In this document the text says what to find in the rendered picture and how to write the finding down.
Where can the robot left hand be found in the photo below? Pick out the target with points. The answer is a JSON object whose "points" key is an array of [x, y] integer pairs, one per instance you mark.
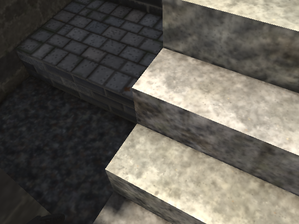
{"points": [[48, 219]]}

